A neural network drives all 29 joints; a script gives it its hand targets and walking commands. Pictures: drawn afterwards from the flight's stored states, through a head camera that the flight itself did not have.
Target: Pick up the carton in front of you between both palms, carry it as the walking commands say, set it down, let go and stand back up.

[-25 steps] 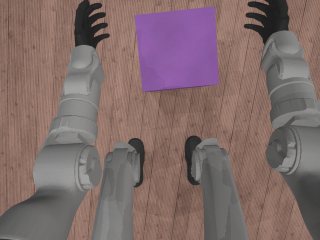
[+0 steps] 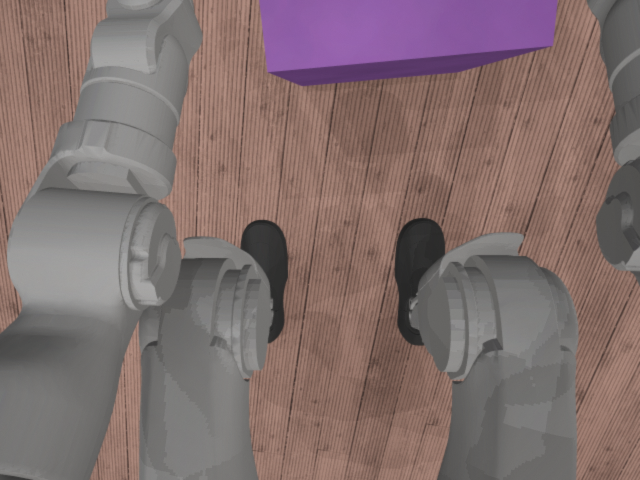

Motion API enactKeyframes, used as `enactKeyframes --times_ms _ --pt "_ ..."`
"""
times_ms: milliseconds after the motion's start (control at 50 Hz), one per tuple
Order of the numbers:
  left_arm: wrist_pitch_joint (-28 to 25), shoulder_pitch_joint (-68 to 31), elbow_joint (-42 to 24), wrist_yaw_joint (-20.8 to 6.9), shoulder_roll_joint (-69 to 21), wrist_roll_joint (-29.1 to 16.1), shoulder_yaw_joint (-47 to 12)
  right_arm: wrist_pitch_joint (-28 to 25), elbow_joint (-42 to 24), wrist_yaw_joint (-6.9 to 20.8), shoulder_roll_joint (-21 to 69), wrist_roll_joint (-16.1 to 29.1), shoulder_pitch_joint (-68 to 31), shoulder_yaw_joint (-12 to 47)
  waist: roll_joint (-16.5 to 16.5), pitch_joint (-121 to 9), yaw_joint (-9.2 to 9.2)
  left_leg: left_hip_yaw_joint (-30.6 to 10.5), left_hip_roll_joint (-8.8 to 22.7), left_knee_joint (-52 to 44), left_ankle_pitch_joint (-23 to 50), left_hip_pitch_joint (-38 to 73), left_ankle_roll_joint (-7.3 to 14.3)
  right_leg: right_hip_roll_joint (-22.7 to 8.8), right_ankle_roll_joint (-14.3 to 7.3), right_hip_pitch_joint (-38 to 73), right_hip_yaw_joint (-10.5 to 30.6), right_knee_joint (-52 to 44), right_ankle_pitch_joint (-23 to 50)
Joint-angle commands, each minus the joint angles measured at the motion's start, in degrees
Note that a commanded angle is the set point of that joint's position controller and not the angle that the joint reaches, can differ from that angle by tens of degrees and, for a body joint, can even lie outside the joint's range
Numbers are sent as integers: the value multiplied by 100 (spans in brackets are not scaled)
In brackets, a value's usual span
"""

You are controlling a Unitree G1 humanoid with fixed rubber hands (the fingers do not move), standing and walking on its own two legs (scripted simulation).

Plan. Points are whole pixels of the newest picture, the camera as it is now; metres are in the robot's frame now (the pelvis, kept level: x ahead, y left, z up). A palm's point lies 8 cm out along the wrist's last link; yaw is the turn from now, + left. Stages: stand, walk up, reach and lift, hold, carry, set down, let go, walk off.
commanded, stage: reach and lift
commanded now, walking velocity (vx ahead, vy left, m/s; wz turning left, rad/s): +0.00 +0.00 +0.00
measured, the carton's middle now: out of the picture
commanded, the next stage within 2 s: none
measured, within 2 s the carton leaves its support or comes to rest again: leaves its support in 0.84 s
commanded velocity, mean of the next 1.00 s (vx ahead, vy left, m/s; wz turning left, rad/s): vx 0.00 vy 0.00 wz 0.00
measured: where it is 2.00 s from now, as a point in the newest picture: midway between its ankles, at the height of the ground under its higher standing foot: (338, 301)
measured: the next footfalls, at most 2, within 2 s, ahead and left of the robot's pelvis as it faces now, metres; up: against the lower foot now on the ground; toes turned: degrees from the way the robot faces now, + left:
none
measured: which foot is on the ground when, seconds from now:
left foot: down 0.00-1.00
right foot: down 0.00-1.00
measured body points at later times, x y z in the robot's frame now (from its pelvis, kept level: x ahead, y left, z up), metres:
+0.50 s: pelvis +0.00 +0.01 -0.01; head +0.38 -0.03 +0.23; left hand +0.57 +0.11 -0.19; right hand +0.56 -0.22 -0.19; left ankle +0.13 +0.13 -0.35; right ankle +0.12 -0.12 -0.35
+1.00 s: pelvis +0.01 +0.00 -0.01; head +0.35 -0.05 +0.29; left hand +0.57 +0.10 -0.13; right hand +0.55 -0.20 -0.14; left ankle +0.13 +0.13 -0.35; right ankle +0.12 -0.12 -0.35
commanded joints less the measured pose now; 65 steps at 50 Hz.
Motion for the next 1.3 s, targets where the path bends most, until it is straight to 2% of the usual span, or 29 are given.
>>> enactKeyframes --times_ms 0,80,140,280,360,420,480,520,540,560,600,640,680,720,760,840,880,920,960,980,1020,1060,1100,1180,1240,1280 --pt "-301 -1588 -721 36 857 -273 -221 -229 -915 -204 -763 263 -1822 255 -575 -8192 -113 496 -50 -289 1832 3597 53 -27 144 4494 -135 -683 2243" --pt "-380 -1252 -644 19 858 -237 -303 -231 -840 -317 -412 361 -1307 240 -480 -8134 -63 596 -83 -182 2003 3243 58 72 156 4790 -77 -600 2736" --pt "-408 -900 -584 -43 653 -233 -319 -241 -792 -348 -155 271 -919 192 -434 -7978 -78 616 -106 -227 1961 2997 25 133 163 4784 -69 -632 2775" --pt "-420 -892 -321 -95 538 -82 -54 -266 -805 -297 -76 4 -942 -16 -469 -7024 -111 446 -116 -375 1587 2798 53 103 200 3587 -191 -760 1883" --pt "-392 -1117 -196 -82 394 -85 -97 -239 -817 -254 40 62 -1210 131 -507 -6908 -79 392 -133 -486 1345 3028 88 89 193 3320 -255 -841 1403" --pt "-384 -1465 -238 -96 -34 -104 -302 -195 -822 -189 447 169 -1481 354 -414 -6795 -73 383 -193 -571 1145 3262 96 134 165 3170 -303 -899 1067" --pt "-357 -1894 -306 -225 -924 80 -346 -121 -714 2 1381 91 -1831 450 -300 -6623 -116 381 -289 -581 990 3406 93 235 114 3136 -308 -900 914" --pt "-262 -2356 -364 -480 -2074 353 -369 -20 -699 307 2729 -83 -2227 559 -230 -6497 -62 399 -373 -537 962 3479 100 339 85 3002 -280 -855 885" --pt "-168 -2725 -457 -742 -3084 477 -541 71 -706 592 3805 -193 -2448 668 -245 -6408 -22 399 -446 -487 991 3505 128 418 70 2922 -293 -809 891" --pt "-59 -2916 -466 -996 -3972 630 -601 138 -797 857 4586 -301 -2582 680 -237 -6235 -59 413 -491 -448 994 3413 146 472 61 2792 -336 -787 923" --pt "140 -2911 -652 -1395 -4881 808 -509 331 -999 1244 5460 -401 -2536 644 -258 -6053 -6 507 -560 -392 916 3060 192 516 85 2734 -409 -743 866" --pt "285 -2878 -864 -1648 -5317 823 -503 466 -1202 1468 5909 -441 -2473 599 -263 -6131 -29 571 -605 -342 1005 2903 260 562 70 2743 -470 -738 972" --pt "369 -2854 -1063 -1754 -5554 759 -570 532 -1397 1551 6224 -417 -2286 615 -235 -6379 -76 584 -603 -272 1205 2894 302 575 23 2851 -475 -700 1245" --pt "413 -2792 -1305 -1756 -5815 657 -710 589 -1728 1559 6483 -313 -2234 756 -213 -6976 -129 596 -600 -229 1439 3100 316 583 1 3154 -504 -670 1543" --pt "436 -2861 -1694 -1715 -6123 435 -936 630 -2278 1517 6771 -98 -2383 1024 -250 -8167 -144 612 -623 -184 1920 3526 308 598 -2 3762 -514 -616 2103" --pt "620 -2882 -2481 -1644 -6966 37 -1534 775 -3867 1331 7344 254 -2793 1609 -337 -10602 -172 733 -694 -253 2706 3987 209 655 41 5367 -573 -608 3336" --pt "774 -2872 -2812 -1638 -7260 -26 -1709 932 -4465 1210 7525 176 -2788 1717 -544 -11426 -283 796 -760 -350 2759 3714 170 684 74 6184 -582 -668 3836" --pt "918 -2783 -2963 -1681 -7439 57 -1762 1111 -4496 1102 7863 -78 -2468 1777 -811 -11485 -415 827 -824 -531 2502 3146 164 726 136 6560 -602 -875 3965" --pt "1019 -2684 -3047 -1738 -7375 191 -1768 1289 -4139 1037 8087 -331 -1891 1661 -881 -10848 -479 780 -822 -774 2042 2741 188 754 167 6308 -609 -1182 3499" --pt "1062 -2605 -2959 -1764 -7342 286 -1731 1364 -3845 1028 8118 -494 -1580 1484 -828 -10394 -529 762 -818 -915 1772 2612 189 767 170 6010 -613 -1353 3140" --pt "1128 -2323 -2560 -1786 -7252 591 -1449 1464 -3319 1051 8162 -853 -1132 1104 -655 -9439 -509 742 -814 -1250 1170 2471 181 782 149 5265 -626 -1714 2256" --pt "1180 -2044 -2076 -1772 -7211 976 -1029 1510 -2873 1133 8192 -1168 -959 695 -456 -8584 -366 710 -825 -1588 683 2527 189 811 110 4477 -662 -2023 1410" --pt "1211 -1941 -1920 -1742 -7309 1294 -729 1523 -2777 1252 8279 -1300 -1050 468 -343 -8322 -175 687 -848 -1868 519 2813 221 832 89 4040 -708 -2235 967" --pt "1288 -1809 -1554 -1705 -7068 1810 -3 1632 -2465 1489 8297 -1501 -1276 97 -463 -8027 145 623 -850 -2389 134 3140 318 861 76 3711 -721 -2610 330" --pt "1383 -1748 -1478 -1738 -7045 2053 194 1725 -2233 1581 8229 -1785 -1160 -212 -507 -7978 78 572 -833 -2764 -180 3370 326 882 68 3819 -713 -2981 -59" --pt "1425 -1846 -1672 -1777 -7243 1972 25 1749 -2245 1592 8269 -1882 -1039 -286 -404 -8341 -76 549 -828 -2940 -150 3626 278 885 56 4130 -709 -3143 20"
